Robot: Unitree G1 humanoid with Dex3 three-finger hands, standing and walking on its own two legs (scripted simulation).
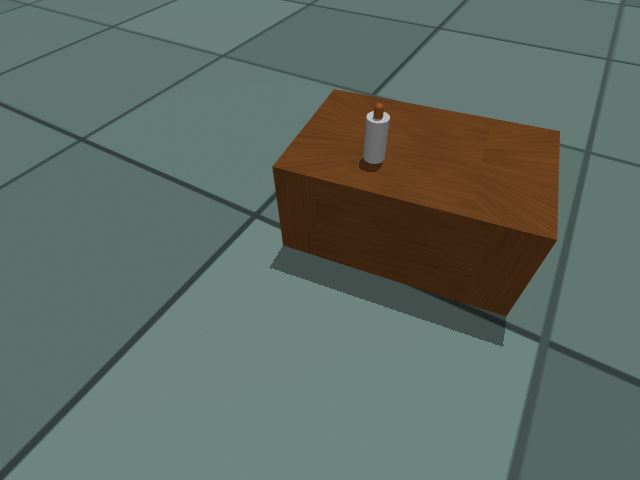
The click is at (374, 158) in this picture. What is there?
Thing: necked bottle
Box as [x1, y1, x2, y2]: [363, 103, 389, 163]
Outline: 380,103 376,104 374,110 369,112 366,116 363,158 371,163 377,163 382,161 385,152 389,115 383,111 383,106
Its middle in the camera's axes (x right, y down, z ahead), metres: +0.20 -0.35 +1.29
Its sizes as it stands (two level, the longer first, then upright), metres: 0.076 0.076 0.204
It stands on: a support 0.42 m high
